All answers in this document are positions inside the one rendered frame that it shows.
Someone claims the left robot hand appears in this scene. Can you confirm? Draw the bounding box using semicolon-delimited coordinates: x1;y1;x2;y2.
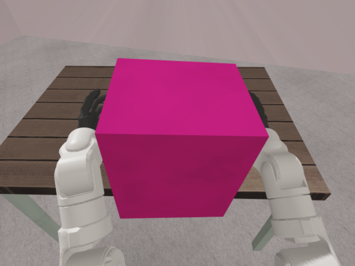
77;88;106;130

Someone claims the left robot forearm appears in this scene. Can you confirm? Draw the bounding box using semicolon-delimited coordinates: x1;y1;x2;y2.
54;127;112;266

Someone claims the right robot upper arm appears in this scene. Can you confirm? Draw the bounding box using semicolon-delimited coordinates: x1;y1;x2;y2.
275;245;338;266

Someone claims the right robot hand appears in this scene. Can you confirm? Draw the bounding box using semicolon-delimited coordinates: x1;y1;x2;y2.
248;91;269;128

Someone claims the left robot upper arm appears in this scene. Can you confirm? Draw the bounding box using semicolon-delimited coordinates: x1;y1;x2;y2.
65;246;125;266

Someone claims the carton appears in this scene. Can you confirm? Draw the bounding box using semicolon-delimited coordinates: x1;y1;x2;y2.
95;58;269;219

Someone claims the table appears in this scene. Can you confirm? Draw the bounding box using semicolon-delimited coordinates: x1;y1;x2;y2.
0;65;331;251

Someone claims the right robot forearm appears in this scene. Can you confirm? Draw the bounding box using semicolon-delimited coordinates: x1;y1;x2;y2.
253;128;341;266

